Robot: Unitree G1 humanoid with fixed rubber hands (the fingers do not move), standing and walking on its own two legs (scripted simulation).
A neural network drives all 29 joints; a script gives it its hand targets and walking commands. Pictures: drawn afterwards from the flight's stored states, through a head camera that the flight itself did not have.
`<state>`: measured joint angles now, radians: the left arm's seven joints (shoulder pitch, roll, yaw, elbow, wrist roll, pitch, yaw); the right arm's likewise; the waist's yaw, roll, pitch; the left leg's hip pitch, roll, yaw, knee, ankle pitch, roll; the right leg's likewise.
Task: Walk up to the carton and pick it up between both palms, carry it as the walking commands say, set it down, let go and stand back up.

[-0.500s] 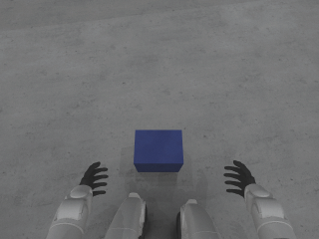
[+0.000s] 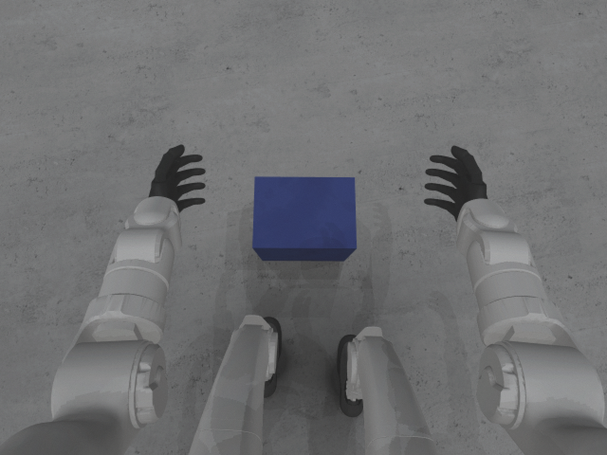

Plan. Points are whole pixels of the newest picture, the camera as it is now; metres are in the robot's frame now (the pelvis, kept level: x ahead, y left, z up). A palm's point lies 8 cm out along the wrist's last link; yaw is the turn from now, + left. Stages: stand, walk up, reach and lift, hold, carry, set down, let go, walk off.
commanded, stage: reach and lift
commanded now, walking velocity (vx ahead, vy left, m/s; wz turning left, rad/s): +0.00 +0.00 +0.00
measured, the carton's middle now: (304, 223) +0.49 +0.02 -0.55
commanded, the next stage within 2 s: none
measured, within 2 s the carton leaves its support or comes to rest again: neither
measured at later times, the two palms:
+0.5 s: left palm (173, 152) +0.49 +0.22 -0.12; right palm (458, 160) +0.50 -0.20 -0.13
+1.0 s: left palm (203, 185) +0.49 +0.22 -0.28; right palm (421, 191) +0.50 -0.19 -0.28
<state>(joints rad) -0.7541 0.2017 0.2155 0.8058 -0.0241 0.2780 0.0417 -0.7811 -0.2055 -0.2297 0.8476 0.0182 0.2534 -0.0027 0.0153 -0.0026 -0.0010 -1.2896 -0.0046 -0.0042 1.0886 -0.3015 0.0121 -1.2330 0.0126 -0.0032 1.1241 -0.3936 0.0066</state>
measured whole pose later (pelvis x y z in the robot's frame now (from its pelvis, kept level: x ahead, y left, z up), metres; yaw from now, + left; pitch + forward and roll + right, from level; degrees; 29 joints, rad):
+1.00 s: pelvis -0.02 +0.00 -0.16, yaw -2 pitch +49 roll -2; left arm -1.11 0.33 0.27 0.89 -0.07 0.12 0.02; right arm -1.11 -0.28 -0.22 0.86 0.08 0.14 -0.06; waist 0.02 -0.01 -0.06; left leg -2.08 -0.01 -0.02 1.67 -0.44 0.00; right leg -2.02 0.05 0.01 1.71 -0.54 0.02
